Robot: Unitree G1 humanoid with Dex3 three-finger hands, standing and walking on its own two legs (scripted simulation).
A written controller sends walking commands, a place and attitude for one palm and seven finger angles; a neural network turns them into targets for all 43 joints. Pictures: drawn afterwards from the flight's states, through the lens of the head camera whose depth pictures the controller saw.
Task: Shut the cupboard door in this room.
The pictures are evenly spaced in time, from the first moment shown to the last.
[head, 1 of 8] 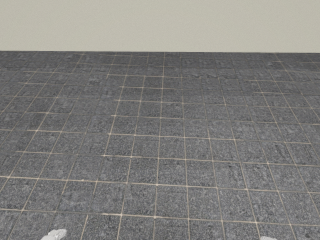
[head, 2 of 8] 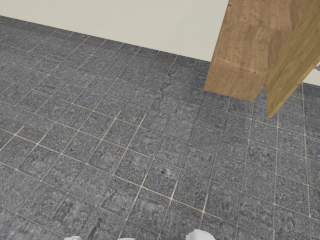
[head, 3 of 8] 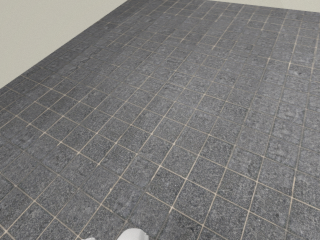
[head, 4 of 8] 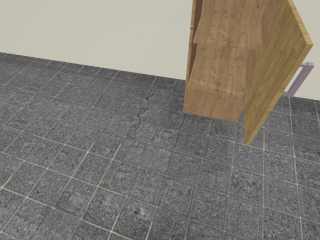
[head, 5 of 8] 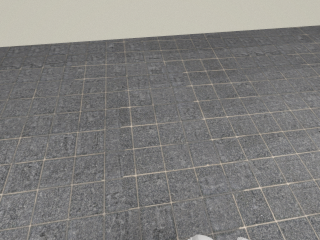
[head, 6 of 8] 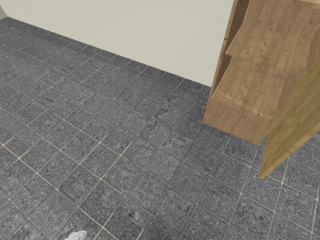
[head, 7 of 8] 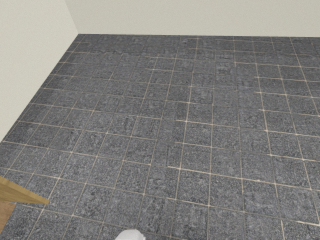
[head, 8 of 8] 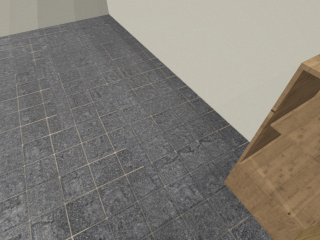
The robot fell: no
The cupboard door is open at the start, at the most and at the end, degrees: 93 93 93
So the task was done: no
